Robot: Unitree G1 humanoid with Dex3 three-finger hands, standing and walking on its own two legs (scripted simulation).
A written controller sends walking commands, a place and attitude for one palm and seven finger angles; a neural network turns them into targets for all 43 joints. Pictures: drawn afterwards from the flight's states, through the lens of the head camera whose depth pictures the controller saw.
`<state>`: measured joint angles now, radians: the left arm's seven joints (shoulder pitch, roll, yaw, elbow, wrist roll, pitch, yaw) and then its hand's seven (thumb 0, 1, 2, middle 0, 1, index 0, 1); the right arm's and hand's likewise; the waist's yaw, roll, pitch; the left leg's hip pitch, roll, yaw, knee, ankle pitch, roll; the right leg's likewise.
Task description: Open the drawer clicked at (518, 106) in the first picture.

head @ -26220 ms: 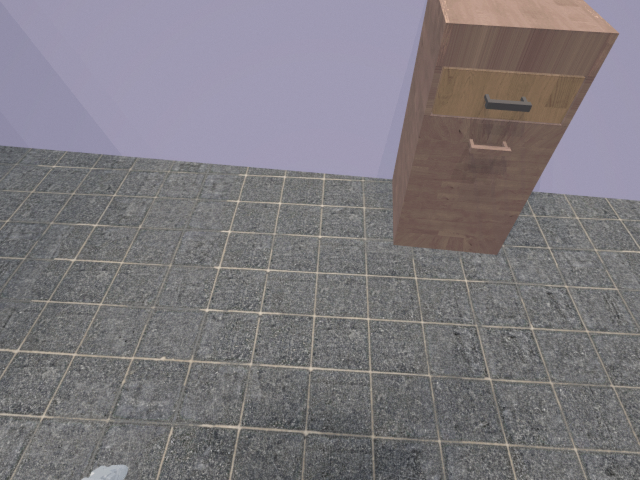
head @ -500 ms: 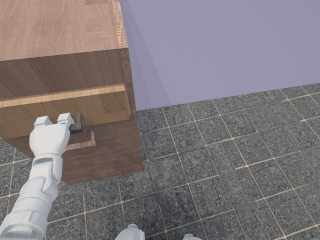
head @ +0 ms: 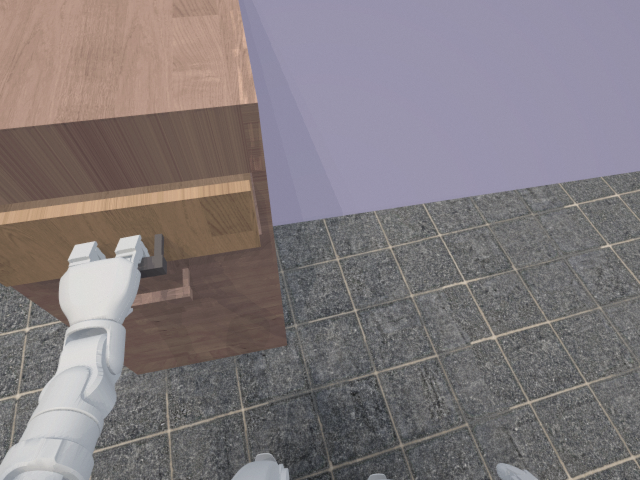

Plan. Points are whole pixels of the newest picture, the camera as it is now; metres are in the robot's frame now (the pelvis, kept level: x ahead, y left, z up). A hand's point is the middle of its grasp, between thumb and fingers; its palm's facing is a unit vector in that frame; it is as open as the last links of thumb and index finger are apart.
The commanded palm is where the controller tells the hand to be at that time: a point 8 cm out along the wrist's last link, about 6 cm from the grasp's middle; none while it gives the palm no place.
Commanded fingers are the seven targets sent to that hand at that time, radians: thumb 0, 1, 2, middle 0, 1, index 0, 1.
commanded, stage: pull the drawer open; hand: left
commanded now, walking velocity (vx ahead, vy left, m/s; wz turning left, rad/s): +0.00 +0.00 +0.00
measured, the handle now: (119, 259) +0.41 +0.29 -0.02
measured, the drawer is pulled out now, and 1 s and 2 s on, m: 0.03 0.03 0.03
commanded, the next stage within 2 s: open the thumb to release the handle in 0.62 s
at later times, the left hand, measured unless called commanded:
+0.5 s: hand (121, 305) +0.34 +0.28 -0.04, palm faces -0.05 -0.06 -1.00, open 5.7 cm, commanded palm +0.31 +0.27 +0.01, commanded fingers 0.00 0.90 0.90 -0.40 -1.35 -0.40 -1.35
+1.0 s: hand (118, 295) +0.36 +0.29 -0.04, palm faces -0.05 -0.03 -1.00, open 7.3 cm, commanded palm +0.36 +0.29 +0.01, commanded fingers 0.00 -0.15 0.45 -0.32 -1.24 -0.32 -1.24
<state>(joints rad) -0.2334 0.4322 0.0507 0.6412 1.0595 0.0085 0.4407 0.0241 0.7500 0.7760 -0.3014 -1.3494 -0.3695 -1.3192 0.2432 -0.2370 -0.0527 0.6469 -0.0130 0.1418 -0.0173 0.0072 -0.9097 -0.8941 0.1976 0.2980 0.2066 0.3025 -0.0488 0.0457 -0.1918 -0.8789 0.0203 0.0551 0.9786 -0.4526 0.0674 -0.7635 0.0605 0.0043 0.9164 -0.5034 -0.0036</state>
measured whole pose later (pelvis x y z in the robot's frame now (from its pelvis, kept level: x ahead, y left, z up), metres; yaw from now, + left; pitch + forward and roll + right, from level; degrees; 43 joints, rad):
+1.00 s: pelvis -0.03 -0.01 -0.02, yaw +1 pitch +22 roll -3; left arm -0.52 0.50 0.06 0.93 1.10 -0.10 0.46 0.00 0.44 0.71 -0.37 -1.32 -0.39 -1.30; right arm 0.26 -0.24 -0.04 0.70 -0.01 0.14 -0.04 0.01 -0.91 -0.89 0.20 0.30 0.21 0.30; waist -0.05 0.05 -0.19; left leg -1.02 0.01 0.02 1.06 -0.43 0.06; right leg -0.91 0.05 -0.03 1.02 -0.50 -0.01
